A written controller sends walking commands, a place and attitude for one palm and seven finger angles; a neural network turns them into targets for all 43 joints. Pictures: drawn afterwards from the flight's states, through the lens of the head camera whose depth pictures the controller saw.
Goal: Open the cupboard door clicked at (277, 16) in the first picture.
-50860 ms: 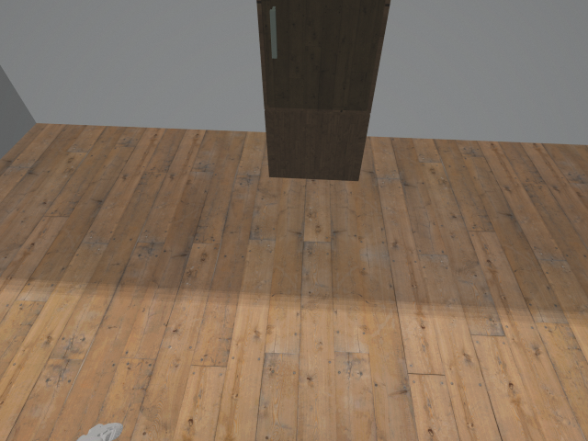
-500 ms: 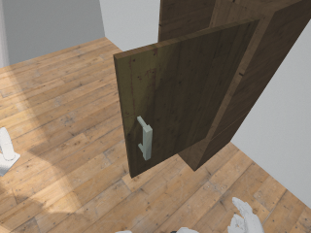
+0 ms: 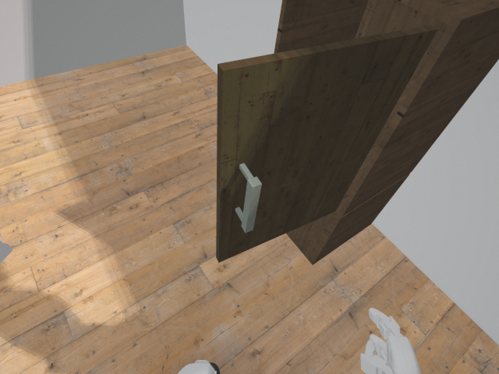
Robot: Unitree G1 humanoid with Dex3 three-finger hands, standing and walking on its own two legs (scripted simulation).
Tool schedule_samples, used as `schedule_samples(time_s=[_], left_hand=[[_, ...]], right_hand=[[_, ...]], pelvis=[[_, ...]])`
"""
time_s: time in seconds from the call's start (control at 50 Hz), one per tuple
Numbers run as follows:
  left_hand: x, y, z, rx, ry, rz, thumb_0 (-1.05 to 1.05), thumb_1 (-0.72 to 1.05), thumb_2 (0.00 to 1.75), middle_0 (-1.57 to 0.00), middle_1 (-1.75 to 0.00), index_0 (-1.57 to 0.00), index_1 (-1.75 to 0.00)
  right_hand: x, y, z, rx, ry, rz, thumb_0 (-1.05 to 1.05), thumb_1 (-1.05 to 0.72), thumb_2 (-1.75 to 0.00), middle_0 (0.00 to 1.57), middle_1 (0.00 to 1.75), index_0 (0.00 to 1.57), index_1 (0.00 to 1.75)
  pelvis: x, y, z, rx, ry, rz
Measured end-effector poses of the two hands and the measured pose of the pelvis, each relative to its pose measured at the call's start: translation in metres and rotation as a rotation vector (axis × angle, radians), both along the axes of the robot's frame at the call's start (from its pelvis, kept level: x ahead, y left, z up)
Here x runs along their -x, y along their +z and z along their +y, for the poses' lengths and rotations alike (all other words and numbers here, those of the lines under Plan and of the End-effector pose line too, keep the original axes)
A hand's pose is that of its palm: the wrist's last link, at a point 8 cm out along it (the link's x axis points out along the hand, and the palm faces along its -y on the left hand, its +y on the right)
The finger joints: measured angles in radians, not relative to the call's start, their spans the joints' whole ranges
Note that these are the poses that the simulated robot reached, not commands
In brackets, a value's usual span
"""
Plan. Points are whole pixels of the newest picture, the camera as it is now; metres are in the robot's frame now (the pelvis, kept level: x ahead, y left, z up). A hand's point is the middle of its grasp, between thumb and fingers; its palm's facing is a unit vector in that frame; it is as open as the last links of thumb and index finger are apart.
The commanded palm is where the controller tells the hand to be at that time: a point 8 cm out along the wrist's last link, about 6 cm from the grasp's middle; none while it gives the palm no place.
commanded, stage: step back with the hand held close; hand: left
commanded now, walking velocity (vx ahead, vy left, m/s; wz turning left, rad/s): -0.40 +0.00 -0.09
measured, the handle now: (245, 199) +0.44 +0.04 -0.02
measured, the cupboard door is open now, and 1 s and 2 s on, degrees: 83 83 83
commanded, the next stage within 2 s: stop stepping back and stand still in 0.16 s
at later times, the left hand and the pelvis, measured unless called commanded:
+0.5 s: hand (44, 359) +0.11 +0.20 +0.17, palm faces +0.30 -0.82 -0.48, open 7.4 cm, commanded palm +0.05 +0.24 +0.19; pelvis -0.13 -0.04 +0.00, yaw -8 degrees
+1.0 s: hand out of the picture +0.05 +0.20 +0.17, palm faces +0.31 -0.83 -0.47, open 7.4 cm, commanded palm +0.00 +0.25 +0.19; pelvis -0.18 -0.03 +0.01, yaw -7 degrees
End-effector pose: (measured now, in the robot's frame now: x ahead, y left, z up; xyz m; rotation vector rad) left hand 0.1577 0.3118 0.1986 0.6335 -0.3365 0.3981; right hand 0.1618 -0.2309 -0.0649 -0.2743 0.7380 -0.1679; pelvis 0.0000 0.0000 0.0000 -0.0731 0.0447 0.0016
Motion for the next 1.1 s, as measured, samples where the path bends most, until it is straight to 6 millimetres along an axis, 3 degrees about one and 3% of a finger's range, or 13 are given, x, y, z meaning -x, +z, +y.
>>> schedule_samples(time_s=[0.06, 0.14, 0.22, 0.28, 0.38, 0.48, 0.56, 0.68, 0.76, 0.84, 0.98, 1.1], left_hand=[[0.007, -0.005, -0.005, 0.089, 0.02, -0.01, 0.01, 0.88, 0.9, -0.21, -0.3, -0.22, -0.3], [0.007, -0.011, -0.032, 0.149, -0.058, -0.007, 0.02, 0.89, 0.9, -0.21, -0.3, -0.21, -0.3], [0.019, -0.009, -0.069, 0.046, -0.206, 0.011, 0.02, 0.89, 0.9, -0.21, -0.3, -0.21, -0.3], [0.039, 0.001, -0.088, -0.019, -0.285, 0.04, 0.02, 0.88, 0.9, -0.21, -0.3, -0.21, -0.3], [0.068, 0.009, -0.084, -0.063, -0.253, 0.095, 0.01, 0.88, 0.9, -0.22, -0.3, -0.22, -0.3], [0.077, -0.008, -0.069, 0.039, -0.155, 0.078, 0.01, 0.88, 0.9, -0.22, -0.3, -0.22, -0.3], [0.096, -0.019, -0.077, 0.11, -0.134, 0.112, 0.01, 0.88, 0.9, -0.21, -0.3, -0.22, -0.3], [0.134, -0.007, -0.089, 0.087, -0.184, 0.057, 0.02, 0.88, 0.9, -0.21, -0.3, -0.22, -0.3], [0.135, -0.003, -0.074, 0.079, -0.146, -0.024, 0.01, 0.88, 0.9, -0.22, -0.3, -0.22, -0.3], [0.131, -0.009, -0.059, 0.103, -0.097, 0.008, 0.01, 0.88, 0.9, -0.21, -0.3, -0.22, -0.3], [0.14, -0.012, -0.066, 0.085, -0.124, 0.089, 0.02, 0.89, 0.9, -0.21, -0.3, -0.21, -0.3], [0.148, -0.015, -0.064, 0.099, -0.116, 0.107, 0.01, 0.88, 0.9, -0.21, -0.3, -0.22, -0.3]], right_hand=[[0.008, 0.002, 0.007, -0.02, 0.034, 0.0, 0.01, -0.91, -0.9, 0.2, 0.3, 0.2, 0.3], [0.022, 0.0, 0.008, -0.053, 0.063, -0.027, 0.01, -0.9, -0.9, 0.2, 0.3, 0.21, 0.3], [0.046, -0.009, -0.005, -0.091, 0.053, -0.071, 0.01, -0.9, -0.9, 0.21, 0.3, 0.21, 0.3], [0.079, -0.01, -0.022, -0.099, -0.002, -0.031, 0.01, -0.9, -0.9, 0.21, 0.3, 0.21, 0.3], [0.137, -0.002, -0.055, -0.035, -0.111, 0.019, 0.01, -0.9, -0.9, 0.21, 0.3, 0.21, 0.3], [0.185, -0.006, -0.081, 0.015, -0.206, 0.005, 0.01, -0.91, -0.9, 0.2, 0.3, 0.2, 0.3], [0.217, -0.005, -0.087, 0.016, -0.217, -0.002, 0.01, -0.91, -0.9, 0.2, 0.3, 0.2, 0.3], [0.251, -0.006, -0.082, 0.007, -0.217, 0.05, 0.01, -0.91, -0.9, 0.2, 0.3, 0.2, 0.3], [0.256, -0.017, -0.075, 0.011, -0.203, 0.063, 0.01, -0.91, -0.9, 0.2, 0.3, 0.2, 0.3], [0.249, -0.019, -0.059, -0.026, -0.197, 0.042, 0.01, -0.91, -0.9, 0.2, 0.3, 0.2, 0.3], [0.227, -0.011, -0.031, -0.089, -0.122, -0.03, 0.01, -0.91, -0.9, 0.2, 0.3, 0.2, 0.3], [0.213, -0.007, -0.028, -0.084, -0.087, -0.037, 0.01, -0.9, -0.9, 0.2, 0.3, 0.21, 0.3]], pelvis=[[0.012, 0.005, -0.004, -0.001, -0.035, 0.029], [0.041, 0.005, -0.014, -0.009, -0.066, 0.052], [0.081, -0.008, -0.031, -0.034, -0.106, 0.046], [0.099, -0.004, -0.038, -0.029, -0.107, 0.018], [0.103, 0.002, -0.039, -0.074, -0.152, 0.005], [0.123, -0.002, -0.037, -0.08, -0.15, -0.034], [0.147, 0.001, -0.041, -0.063, -0.123, -0.053], [0.16, 0.005, -0.045, -0.064, -0.142, -0.057], [0.161, 0.0, -0.038, -0.051, -0.11, -0.061], [0.166, 0.001, -0.03, -0.066, -0.12, -0.076], [0.176, 0.005, -0.03, -0.062, -0.118, -0.061], [0.177, 0.007, -0.029, -0.048, -0.122, -0.057]])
